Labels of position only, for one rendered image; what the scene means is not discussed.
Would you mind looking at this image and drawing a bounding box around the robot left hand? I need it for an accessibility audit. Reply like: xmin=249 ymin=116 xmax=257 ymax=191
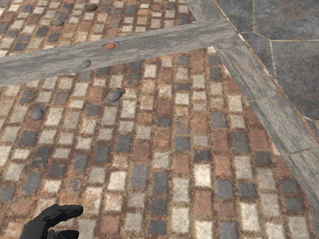
xmin=19 ymin=203 xmax=84 ymax=239

